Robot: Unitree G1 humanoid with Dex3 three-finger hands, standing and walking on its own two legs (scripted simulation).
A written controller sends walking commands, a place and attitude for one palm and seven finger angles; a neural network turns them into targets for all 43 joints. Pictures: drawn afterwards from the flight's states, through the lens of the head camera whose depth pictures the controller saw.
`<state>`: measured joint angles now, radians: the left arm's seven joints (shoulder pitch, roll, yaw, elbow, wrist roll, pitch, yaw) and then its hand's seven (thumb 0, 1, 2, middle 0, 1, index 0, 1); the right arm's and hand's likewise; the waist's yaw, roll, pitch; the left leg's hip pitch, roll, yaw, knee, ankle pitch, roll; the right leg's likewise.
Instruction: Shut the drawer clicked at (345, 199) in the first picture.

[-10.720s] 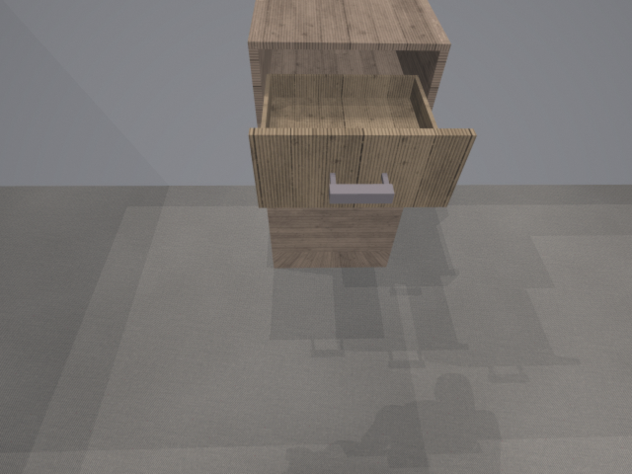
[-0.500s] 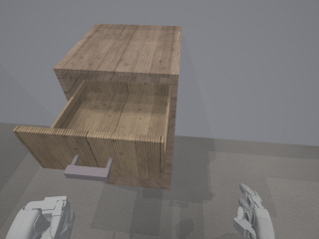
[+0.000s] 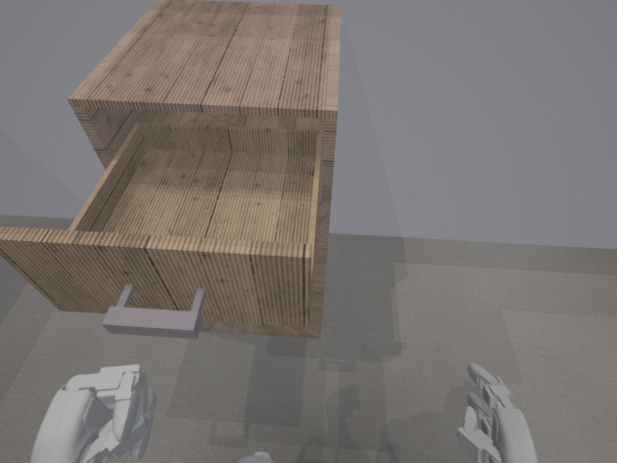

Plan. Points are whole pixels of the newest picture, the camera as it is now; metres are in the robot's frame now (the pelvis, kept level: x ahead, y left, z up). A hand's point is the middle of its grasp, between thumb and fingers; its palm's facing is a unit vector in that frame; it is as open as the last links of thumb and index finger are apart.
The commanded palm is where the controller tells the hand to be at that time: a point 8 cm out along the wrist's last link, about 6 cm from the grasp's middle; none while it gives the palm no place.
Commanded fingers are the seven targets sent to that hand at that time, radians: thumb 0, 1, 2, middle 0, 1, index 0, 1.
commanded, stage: bring the fist close to the handle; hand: left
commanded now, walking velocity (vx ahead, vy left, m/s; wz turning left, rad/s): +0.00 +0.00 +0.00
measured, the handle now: (159, 307) +0.30 +0.22 +0.04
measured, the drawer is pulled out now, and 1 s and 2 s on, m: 0.28 0.28 0.19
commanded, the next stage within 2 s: push the drawer shut in 0.82 s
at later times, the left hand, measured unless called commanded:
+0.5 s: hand (171, 397) +0.19 +0.18 +0.02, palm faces -0.01 -1.00 -0.05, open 3.3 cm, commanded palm +0.16 +0.24 +0.03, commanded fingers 0.00 0.90 0.90 -1.40 -1.60 -1.40 -1.60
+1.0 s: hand (163, 397) +0.19 +0.19 +0.02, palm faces +0.01 -1.00 -0.06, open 3.3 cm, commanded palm +0.17 +0.25 +0.03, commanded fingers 0.00 0.90 0.90 -1.40 -1.60 -1.40 -1.60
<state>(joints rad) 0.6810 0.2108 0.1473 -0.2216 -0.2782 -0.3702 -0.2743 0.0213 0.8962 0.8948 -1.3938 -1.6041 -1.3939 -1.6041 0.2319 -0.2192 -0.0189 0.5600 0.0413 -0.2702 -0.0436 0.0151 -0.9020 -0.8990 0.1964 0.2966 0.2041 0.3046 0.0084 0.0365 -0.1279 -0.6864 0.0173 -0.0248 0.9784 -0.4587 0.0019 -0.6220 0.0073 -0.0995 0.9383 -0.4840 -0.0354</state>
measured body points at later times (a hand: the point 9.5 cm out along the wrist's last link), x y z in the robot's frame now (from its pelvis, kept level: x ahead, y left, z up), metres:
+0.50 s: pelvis -0.01 +0.01 -0.03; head +0.05 +0.02 +0.41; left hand +0.19 +0.23 +0.03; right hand +0.18 -0.22 -0.10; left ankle +0.02 +0.12 -0.68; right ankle -0.01 -0.10 -0.68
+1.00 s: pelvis +0.00 +0.01 -0.03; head +0.06 +0.02 +0.41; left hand +0.19 +0.24 +0.03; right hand +0.19 -0.23 -0.10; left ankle +0.02 +0.12 -0.68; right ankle -0.01 -0.10 -0.68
